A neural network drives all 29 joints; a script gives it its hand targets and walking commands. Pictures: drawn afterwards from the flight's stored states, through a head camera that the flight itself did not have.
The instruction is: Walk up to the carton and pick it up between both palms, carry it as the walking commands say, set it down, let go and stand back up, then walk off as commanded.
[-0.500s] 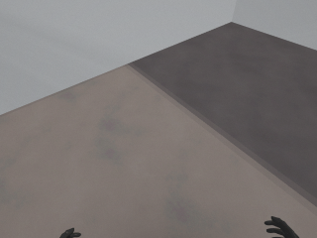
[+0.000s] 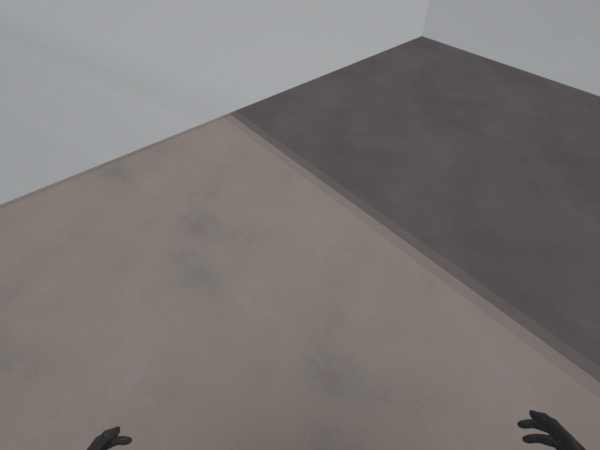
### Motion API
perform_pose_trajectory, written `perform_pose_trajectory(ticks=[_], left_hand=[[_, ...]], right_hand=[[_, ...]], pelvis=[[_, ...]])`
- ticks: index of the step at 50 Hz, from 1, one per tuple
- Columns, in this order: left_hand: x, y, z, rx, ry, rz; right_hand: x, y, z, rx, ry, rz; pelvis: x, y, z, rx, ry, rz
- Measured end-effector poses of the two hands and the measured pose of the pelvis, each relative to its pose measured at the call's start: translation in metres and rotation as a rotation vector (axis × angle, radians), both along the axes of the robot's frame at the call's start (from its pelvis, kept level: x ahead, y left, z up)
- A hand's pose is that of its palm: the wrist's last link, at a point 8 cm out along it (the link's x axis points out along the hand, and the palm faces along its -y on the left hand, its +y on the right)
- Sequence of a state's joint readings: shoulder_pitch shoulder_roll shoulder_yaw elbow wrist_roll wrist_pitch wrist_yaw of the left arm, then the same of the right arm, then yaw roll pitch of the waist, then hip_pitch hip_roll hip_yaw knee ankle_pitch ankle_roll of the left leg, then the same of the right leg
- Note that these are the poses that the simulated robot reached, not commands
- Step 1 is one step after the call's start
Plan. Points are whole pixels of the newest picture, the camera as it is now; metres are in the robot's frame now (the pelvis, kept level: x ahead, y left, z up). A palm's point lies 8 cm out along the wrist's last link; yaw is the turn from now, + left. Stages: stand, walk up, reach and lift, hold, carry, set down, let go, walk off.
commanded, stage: walk up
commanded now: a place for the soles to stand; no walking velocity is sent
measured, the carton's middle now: out of the picture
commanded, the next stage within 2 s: none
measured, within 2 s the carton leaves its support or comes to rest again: neither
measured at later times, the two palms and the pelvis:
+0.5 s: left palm out of the picture +0.04 +0.31 -0.08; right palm out of the picture +0.03 -0.32 -0.06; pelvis -0.09 +0.00 +0.00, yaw -2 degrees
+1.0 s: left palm out of the picture -0.05 +0.31 -0.09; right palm out of the picture -0.09 -0.31 -0.04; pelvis -0.20 +0.02 +0.01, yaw -4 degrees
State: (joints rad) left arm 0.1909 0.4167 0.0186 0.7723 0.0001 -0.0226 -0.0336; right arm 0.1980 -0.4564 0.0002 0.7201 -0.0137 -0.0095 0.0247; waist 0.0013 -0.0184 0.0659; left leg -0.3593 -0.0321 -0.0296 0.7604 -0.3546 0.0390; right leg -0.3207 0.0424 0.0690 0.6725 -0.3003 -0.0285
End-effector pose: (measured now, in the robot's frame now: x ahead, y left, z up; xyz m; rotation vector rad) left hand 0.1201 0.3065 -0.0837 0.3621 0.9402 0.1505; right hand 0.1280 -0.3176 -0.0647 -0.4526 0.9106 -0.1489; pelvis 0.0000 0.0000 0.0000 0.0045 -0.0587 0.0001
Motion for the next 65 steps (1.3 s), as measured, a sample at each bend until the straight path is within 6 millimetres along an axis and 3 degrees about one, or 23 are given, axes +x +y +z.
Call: perform_pose_trajectory(ticks=[7, 14, 21, 28, 36, 44, 51, 57, 61, 65], left_hand=[[-0.011, 0.004, 0.015, 0.016, -0.04, -0.01], [-0.034, 0.01, 0.01, -0.018, -0.065, -0.017], [-0.065, 0.008, 0.001, -0.027, -0.017, -0.026], [-0.092, -0.005, 0.002, 0.008, 0.012, -0.038], [-0.108, -0.002, 0.02, 0.021, -0.049, -0.055], [-0.142, 0.009, 0.008, -0.026, -0.054, -0.059], [-0.173, 0.003, -0.005, -0.045, 0.009, -0.085], [-0.191, -0.012, -0.004, -0.015, 0.026, -0.123], [-0.207, -0.015, 0.008, 0.012, 0.021, -0.13], [-0.21, -0.015, 0.021, 0.026, -0.026, -0.145]], right_hand=[[-0.021, 0.006, -0.002, 0.009, 0.017, 0.006], [-0.05, 0.02, 0.007, -0.008, 0.027, 0.008], [-0.082, 0.009, 0.015, -0.026, 0.014, -0.015], [-0.117, -0.012, -0.002, -0.007, 0.02, -0.037], [-0.144, -0.004, -0.001, 0.0, 0.03, -0.028], [-0.183, 0.014, 0.012, -0.029, 0.031, -0.038], [-0.227, 0.004, 0.021, -0.048, 0.02, -0.082], [-0.268, -0.02, 0.008, -0.037, 0.01, -0.126], [-0.291, -0.022, 0.0, -0.017, 0.027, -0.138], [-0.303, -0.02, -0.001, -0.01, 0.03, -0.136]], pelvis=[[-0.023, 0.004, 0.004, -0.013, 0.03, 0.01], [-0.052, 0.016, 0.005, -0.024, 0.051, 0.015], [-0.077, 0.012, 0.006, -0.021, 0.031, -0.011], [-0.104, -0.004, 0.0, -0.006, -0.004, -0.034], [-0.135, 0.002, 0.005, -0.02, 0.038, -0.023], [-0.172, 0.018, 0.006, -0.037, 0.051, -0.028], [-0.201, 0.015, 0.007, -0.037, 0.027, -0.073], [-0.227, 0.001, -0.001, -0.009, 0.006, -0.119], [-0.246, -0.004, 0.003, -0.01, -0.008, -0.121], [-0.259, -0.001, 0.005, -0.012, 0.017, -0.118]])
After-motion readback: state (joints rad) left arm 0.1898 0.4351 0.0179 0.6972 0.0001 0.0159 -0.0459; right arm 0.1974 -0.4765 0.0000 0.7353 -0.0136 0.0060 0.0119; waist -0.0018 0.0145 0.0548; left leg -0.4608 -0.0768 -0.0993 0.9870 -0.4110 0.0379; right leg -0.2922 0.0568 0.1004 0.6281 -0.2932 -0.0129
